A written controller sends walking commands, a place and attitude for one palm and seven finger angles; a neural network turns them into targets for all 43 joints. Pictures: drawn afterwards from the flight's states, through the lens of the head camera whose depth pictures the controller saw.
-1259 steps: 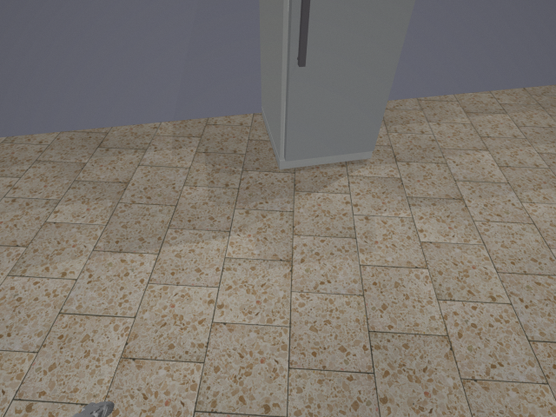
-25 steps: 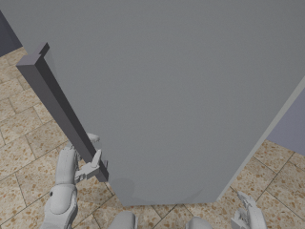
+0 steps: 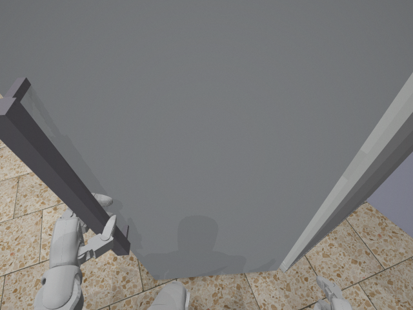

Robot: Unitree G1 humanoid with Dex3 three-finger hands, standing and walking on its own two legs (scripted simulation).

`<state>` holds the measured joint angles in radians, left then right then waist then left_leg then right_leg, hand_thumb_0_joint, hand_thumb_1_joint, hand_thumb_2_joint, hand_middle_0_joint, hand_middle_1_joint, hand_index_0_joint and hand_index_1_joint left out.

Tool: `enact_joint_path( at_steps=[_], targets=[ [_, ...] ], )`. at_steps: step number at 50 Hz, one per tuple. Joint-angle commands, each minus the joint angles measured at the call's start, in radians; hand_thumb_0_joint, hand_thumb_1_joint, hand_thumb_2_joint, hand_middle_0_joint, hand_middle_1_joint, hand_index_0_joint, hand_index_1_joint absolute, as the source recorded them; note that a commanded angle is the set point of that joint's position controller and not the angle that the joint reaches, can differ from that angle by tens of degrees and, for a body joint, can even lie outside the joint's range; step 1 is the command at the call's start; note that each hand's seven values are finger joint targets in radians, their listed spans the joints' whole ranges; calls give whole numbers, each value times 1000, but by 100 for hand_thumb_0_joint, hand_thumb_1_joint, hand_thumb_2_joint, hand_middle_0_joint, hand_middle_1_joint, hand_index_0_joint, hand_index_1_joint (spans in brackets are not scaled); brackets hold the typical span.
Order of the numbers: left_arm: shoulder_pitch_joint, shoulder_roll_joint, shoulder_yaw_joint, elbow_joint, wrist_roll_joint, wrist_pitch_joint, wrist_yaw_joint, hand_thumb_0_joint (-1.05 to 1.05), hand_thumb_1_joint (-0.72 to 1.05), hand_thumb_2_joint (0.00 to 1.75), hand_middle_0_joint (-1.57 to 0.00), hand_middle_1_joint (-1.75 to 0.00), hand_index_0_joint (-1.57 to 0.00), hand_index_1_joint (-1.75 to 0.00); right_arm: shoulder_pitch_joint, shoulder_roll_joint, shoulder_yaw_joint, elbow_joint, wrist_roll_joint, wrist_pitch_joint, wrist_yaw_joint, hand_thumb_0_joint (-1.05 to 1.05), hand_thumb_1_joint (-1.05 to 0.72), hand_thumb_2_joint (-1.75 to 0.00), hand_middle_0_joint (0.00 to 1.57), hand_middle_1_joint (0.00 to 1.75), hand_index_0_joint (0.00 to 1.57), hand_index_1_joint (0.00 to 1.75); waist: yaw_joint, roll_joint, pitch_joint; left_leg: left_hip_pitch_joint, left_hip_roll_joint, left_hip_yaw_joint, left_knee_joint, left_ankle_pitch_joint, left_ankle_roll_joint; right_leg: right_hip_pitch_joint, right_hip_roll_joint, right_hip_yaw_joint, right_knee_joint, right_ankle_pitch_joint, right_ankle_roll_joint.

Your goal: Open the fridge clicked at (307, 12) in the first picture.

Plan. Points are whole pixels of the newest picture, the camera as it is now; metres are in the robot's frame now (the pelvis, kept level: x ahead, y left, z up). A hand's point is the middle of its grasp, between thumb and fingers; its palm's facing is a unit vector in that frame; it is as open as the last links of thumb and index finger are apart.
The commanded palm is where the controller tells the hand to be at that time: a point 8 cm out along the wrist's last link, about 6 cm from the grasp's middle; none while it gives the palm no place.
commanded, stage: walk backward, drawing the door open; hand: left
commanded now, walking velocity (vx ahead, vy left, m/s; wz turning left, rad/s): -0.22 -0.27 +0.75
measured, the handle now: (89, 195) +0.28 +0.22 +0.10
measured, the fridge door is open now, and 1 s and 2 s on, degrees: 59 81 78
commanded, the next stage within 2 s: stop walking and hold the door back in 0.46 s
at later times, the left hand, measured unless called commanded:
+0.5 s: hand out of the picture +0.10 +0.13 +0.04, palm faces +0.53 -0.82 -0.23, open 6.2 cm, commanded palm +0.05 +0.16 +0.03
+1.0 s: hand out of the picture +0.07 +0.11 +0.04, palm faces +0.64 -0.72 -0.26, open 6.1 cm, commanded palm +0.03 +0.17 +0.03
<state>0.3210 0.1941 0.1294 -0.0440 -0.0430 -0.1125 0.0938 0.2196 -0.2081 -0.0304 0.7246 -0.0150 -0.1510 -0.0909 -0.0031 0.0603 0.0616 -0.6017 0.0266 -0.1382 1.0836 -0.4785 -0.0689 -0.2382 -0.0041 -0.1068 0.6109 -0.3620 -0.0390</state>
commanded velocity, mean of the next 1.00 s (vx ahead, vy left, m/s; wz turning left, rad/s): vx -0.04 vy -0.02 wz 0.35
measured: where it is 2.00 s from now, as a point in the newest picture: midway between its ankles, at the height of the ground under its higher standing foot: outside the picture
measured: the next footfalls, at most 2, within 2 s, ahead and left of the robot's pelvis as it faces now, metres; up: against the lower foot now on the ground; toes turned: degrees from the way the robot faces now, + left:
left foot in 0.28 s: -0.01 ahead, +0.06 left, +0.00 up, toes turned +19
right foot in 0.58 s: +0.07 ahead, -0.30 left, +0.00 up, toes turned +22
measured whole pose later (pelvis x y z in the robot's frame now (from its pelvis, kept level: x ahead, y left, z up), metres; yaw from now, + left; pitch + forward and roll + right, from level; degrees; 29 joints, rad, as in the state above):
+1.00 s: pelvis -0.13 -0.24 +0.01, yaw +30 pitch -2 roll +1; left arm -0.30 0.28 0.13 0.66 -0.01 -0.20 0.09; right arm 0.20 -0.31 -0.03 0.68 0.01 -0.08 -0.12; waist -0.01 -0.01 0.06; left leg -0.22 -0.01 0.07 0.54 -0.28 0.03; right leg -0.47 -0.10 -0.07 0.75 -0.38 0.03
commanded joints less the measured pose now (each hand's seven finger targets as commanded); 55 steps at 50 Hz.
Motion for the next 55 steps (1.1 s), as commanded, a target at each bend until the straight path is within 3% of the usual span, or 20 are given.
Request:
enact_joint_path(
  at_steps=[1, 11, 12, 13, 14, 16, 20, 26, 28, 29, 31, 33, 36, 42, 45, 46, 48, 49, 52, 55],
  targets=[
    [-63, 197, 99, -148, 38, -101, -13, 0, 90, 90, -45, -140, -45, -140, -108, -47, -25, -161, -6, -65, -27, 0, -90, -90, 20, 30, 20, 30, -3, -225, -83, -81, -7, 162, 300, -31, -18, 144, -311, 69, -166, 746, -142],
    [-34, 150, 52, -311, 22, -90, 7, 0, 90, 90, -45, -140, -45, -140, -57, -67, 8, -241, -28, -43, -64, 0, -90, -90, 20, 30, 20, 30, -15, -123, -196, 371, 0, 304, -549, 181, 45, 127, -259, -28, 28, 753, -75],
    [-57, 156, 47, -349, 21, -93, 9, 0, 90, 90, -45, -140, -45, -140, -17, -70, 8, -242, -25, -43, -66, 0, -90, -90, 20, 30, 20, 30, -54, -54, -261, 593, 49, 240, -702, 435, 68, -11, -201, -60, 251, 616, -3],
    [-56, 153, 46, -393, 23, -110, 6, 0, 90, 90, -45, -140, -45, -140, -46, -112, -9, -259, -33, -50, -66, 0, -90, -90, 20, 30, 20, 30, -32, 213, -265, 773, 364, -222, -773, 990, 209, -312, -40, -56, 546, -6, 117],
    [-36, 180, 62, -417, 62, -132, 5, 0, 90, 90, -45, -140, -45, -140, -51, -113, -2, -244, -48, -49, -49, 0, -90, -90, 20, 30, 20, 30, -5, 282, -263, 826, 545, -532, -766, 1305, 341, -467, -11, 112, 679, -335, 145],
    [43, 171, 81, -379, 74, -113, -7, 0, 90, 90, -45, -140, -45, -140, -95, -106, -8, -250, -50, -39, -27, 0, -90, -90, 20, 30, 20, 30, -21, 147, -176, 672, 477, -421, -780, 1061, 319, -441, -29, 180, 639, -215, 110],
    [-57, 124, 43, -332, 58, -53, -6, 0, 90, 90, -45, -140, -45, -140, -75, -111, -16, -238, -20, -28, -14, 0, -90, -90, 20, 30, 20, 30, 6, 213, -158, 404, 253, -8, -719, 686, 180, -155, -35, 118, 321, -14, 102],
    [-92, 154, 58, -232, 32, -42, 19, 0, 90, 90, -45, -140, -45, -140, -59, -113, -3, -278, 13, -38, -7, 0, -90, -90, 20, 30, 20, 30, 7, 244, -170, 229, 118, 23, -719, 96, 127, 109, 72, -38, -56, -9, 113],
    [-106, 216, 89, -243, 38, -54, 16, 0, 90, 90, -45, -140, -45, -140, -66, -63, 4, -263, 16, -39, 1, 0, -90, -90, 20, 30, 20, 30, 1, -57, -141, 206, -29, 114, -435, 23, 40, 51, -87, 105, -313, 64, 57],
    [-215, 298, 137, -194, 42, -43, 23, 0, 90, 90, -45, -140, -45, -140, -116, -36, 11, -256, 15, -29, -5, 0, -90, -90, 20, 30, 20, 30, 17, -377, -138, 83, -91, 177, -51, -77, 7, -20, -337, 409, -389, 135, -41],
    [-355, 369, 224, -68, 33, -25, 57, 0, 90, 90, -45, -140, -45, -140, -111, -71, 9, -187, -4, -34, -29, 0, -90, -90, 20, 30, 20, 30, 27, -211, -195, 51, -42, 27, 253, -61, 32, -69, -464, 495, -372, 213, -106],
    [-451, 315, 168, 62, 29, -42, 46, 0, 90, 90, -45, -140, -45, -140, -104, -87, 10, -168, 7, -10, -29, 0, -90, -90, 20, 30, 20, 30, 5, -232, -157, 0, -9, 33, 303, 64, 17, -16, -383, 366, -273, 281, -84],
    [-597, 370, 189, 255, 18, -100, 53, 0, 90, 90, -45, -140, -45, -140, -106, -125, 13, -139, 20, 20, -41, 0, -90, -90, 20, 30, 20, 30, 2, -212, -157, 96, -13, 98, 17, 107, 26, 20, -330, 204, -247, 301, -26],
    [-823, 368, 160, 404, 22, -126, 49, 0, 90, 90, -45, -140, -45, -140, -80, -160, -12, -146, 20, 41, -28, 0, -90, -90, 20, 30, 20, 30, 38, -256, -151, 262, -24, 180, -366, 8, 70, -42, -367, 298, -382, -137, -43],
    [-922, 378, 161, 469, 31, -138, 41, 0, 90, 90, -45, -140, -45, -140, -5, -161, -12, -127, 12, 47, -20, 0, -90, -90, 20, 30, 20, 30, -4, -195, -218, 477, -62, 233, -640, 53, 102, -110, -288, 223, -297, -271, -5],
    [-928, 365, 156, 471, 21, -148, 32, 0, 90, 90, -45, -140, -45, -140, 1, -178, -18, -136, 11, 41, -24, 0, -90, -90, 20, 30, 20, 30, -13, -38, -208, 534, -22, 169, -751, 6, 127, -171, -201, 159, -146, -250, 25],
    [-1050, 345, 130, 501, 35, -162, 33, 0, 90, 90, -45, -140, -45, -140, -16, -198, -7, -153, 18, 46, -26, 0, -90, -90, 20, 30, 20, 30, 1, 351, -152, 522, 292, -253, -932, -100, 269, -382, -18, -40, 298, -164, 83],
    [-1101, 353, 106, 506, 53, -154, 36, 0, 90, 90, -45, -140, -45, -140, -27, -154, 2, -152, 29, 46, -26, 0, -90, -90, 20, 30, 20, 30, -13, 290, -162, 506, 312, -282, -907, 31, 303, -397, -39, 26, 426, -125, 66],
    [-1154, 416, 148, 666, 55, -135, 21, 0, 90, 90, -45, -140, -45, -140, 7, -198, -15, -121, 44, 50, -35, 0, -90, -90, 20, 30, 20, 30, 14, 51, -192, 476, 255, -120, -744, 244, 292, -290, -56, 65, 299, -71, 68],
    [-1206, 361, 101, 756, 40, -121, -5, 0, 90, 90, -45, -140, -45, -140, 34, -209, -8, -113, 49, 54, -41, 0, -90, -90, 20, 30, 20, 30, 27, 118, -229, 368, 140, 106, -632, 164, 190, 30, 17, -44, -23, 19, 67]
  ],
)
